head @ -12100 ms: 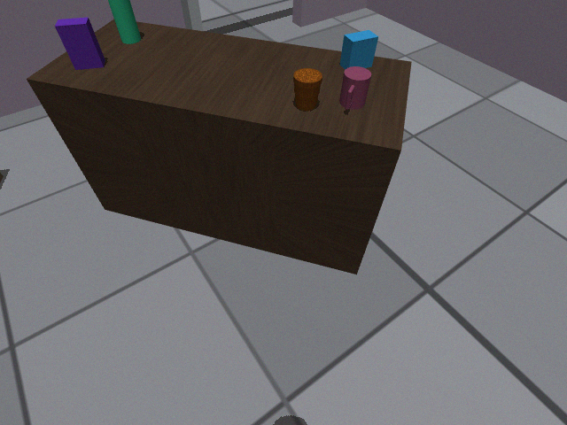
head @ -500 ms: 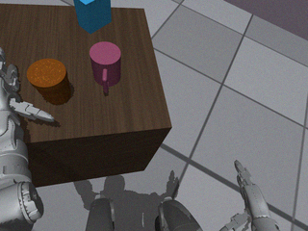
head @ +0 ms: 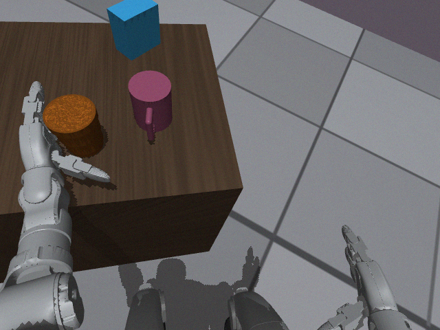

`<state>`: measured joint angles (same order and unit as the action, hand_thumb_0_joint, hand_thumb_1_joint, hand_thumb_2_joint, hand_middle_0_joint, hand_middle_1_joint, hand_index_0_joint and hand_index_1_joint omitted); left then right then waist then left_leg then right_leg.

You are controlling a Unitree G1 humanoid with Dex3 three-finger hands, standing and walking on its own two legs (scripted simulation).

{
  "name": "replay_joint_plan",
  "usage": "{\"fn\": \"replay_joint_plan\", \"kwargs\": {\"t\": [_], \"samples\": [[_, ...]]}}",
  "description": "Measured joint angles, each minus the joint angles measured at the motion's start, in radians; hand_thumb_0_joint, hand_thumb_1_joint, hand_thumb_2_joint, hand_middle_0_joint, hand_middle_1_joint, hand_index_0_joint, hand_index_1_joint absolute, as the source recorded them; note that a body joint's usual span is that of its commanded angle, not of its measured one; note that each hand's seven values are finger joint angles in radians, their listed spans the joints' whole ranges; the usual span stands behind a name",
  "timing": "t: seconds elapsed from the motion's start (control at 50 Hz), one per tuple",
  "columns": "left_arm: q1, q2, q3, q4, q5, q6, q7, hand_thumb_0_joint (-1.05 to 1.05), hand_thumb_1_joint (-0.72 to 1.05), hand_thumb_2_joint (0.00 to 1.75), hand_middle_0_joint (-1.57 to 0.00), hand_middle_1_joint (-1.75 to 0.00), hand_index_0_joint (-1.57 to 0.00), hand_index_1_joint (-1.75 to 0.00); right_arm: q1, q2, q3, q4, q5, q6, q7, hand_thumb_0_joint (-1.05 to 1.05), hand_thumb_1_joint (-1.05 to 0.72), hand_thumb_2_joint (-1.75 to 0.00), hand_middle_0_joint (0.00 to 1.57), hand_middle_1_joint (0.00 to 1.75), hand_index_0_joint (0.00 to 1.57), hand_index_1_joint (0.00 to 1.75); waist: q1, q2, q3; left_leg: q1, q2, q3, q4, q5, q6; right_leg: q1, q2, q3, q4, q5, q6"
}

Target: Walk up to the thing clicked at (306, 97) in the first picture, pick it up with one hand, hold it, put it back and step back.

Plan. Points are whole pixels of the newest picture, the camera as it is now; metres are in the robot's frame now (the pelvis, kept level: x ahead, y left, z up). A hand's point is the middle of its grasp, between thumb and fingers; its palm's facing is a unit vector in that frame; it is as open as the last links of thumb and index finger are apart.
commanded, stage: close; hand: left
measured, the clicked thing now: (79, 129) +0.47 +0.21 +0.02
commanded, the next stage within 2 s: settle in 0.64 s
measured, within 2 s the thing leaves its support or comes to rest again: leaves its support in 1.06 s
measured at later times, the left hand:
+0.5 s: hand (73, 128) +0.46 +0.22 +0.04, palm faces +0.20 -0.98 +0.02, open 11.0 cm
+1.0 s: hand (79, 131) +0.45 +0.21 +0.04, palm faces +0.19 -0.98 -0.02, open 10.5 cm
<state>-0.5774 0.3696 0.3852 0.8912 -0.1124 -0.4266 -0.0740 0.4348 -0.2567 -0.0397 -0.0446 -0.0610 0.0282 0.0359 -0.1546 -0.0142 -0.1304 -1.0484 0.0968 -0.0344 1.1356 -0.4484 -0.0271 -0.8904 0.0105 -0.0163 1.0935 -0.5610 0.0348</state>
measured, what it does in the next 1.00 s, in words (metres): stands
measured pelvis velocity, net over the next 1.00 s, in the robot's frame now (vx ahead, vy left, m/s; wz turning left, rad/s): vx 0.00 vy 0.01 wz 0.00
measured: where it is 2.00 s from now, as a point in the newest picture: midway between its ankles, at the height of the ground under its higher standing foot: outside the picture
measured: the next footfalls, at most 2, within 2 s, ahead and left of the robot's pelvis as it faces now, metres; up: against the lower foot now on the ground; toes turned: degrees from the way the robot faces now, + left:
none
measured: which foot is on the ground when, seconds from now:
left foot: down 0.00-1.00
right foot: down 0.00-1.00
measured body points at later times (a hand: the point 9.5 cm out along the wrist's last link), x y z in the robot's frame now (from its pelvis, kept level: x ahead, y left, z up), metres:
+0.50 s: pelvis +0.00 +0.00 +0.00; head +0.11 +0.04 +0.44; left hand +0.44 +0.27 +0.04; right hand +0.15 -0.25 +0.01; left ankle +0.04 +0.13 -0.65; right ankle -0.02 -0.15 -0.65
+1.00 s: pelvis +0.00 +0.01 +0.01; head +0.11 +0.04 +0.45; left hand +0.44 +0.26 +0.05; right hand +0.16 -0.24 +0.00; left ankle +0.04 +0.13 -0.65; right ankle -0.02 -0.15 -0.65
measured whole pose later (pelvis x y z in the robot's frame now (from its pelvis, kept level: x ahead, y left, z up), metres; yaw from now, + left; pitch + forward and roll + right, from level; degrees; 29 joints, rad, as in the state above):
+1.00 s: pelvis +0.00 +0.01 +0.01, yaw +0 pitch +19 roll -3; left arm -0.58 0.35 0.34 0.88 -0.09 -0.39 -0.02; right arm 0.42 -0.24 -0.02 -0.03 -0.06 0.08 0.04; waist -0.14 0.00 -0.13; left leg -0.99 0.09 -0.02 1.09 -0.44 -0.02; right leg -0.84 0.00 0.00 1.05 -0.55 0.04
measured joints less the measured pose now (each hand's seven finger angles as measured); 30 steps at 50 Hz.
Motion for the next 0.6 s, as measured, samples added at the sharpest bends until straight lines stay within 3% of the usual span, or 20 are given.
{"fn": "replay_joint_plan", "kwargs": {"t": [0.24,0.46,0.6], "samples": [[-0.041,0.007,-0.013,0.05,0.003,-0.008,0.024,-0.02,-0.57,0.13,-0.53,-0.34,-0.54,-0.33,-0.006,0.003,0.005,-0.029,0.003,0.025,0.002,-0.01,0.48,-0.05,0.06,0.05,0.06,0.06,0.001,0.002,0.001,0.019,-0.005,0.007,-0.018,0.009,0.002,0.014,-0.005,0.006,-0.009,0.006,0.002],[-0.06,0.025,0.007,0.072,0.005,-0.031,0.022,-0.02,-0.39,0.34,-0.85,-0.62,-0.84,-0.61,0.005,-0.003,-0.002,-0.027,-0.001,0.028,0.012,-0.01,0.48,-0.05,0.05,0.05,0.06,0.06,-0.008,0.0,0.001,0.009,-0.003,0.011,-0.014,0.01,0.006,0.005,-0.004,0.01,-0.012,0.012,0.006],[-0.073,0.026,0.004,0.087,0.008,-0.031,0.013,-0.01,-0.4,0.56,-0.86,-0.74,-0.85,-0.74,-0.009,-0.001,0.0,-0.008,-0.003,0.029,0.014,-0.01,0.48,-0.05,0.05,0.05,0.06,0.06,-0.007,0.007,-0.004,0.0,-0.003,0.01,-0.008,0.007,0.01,-0.001,-0.003,0.01,-0.013,0.013,0.009]]}}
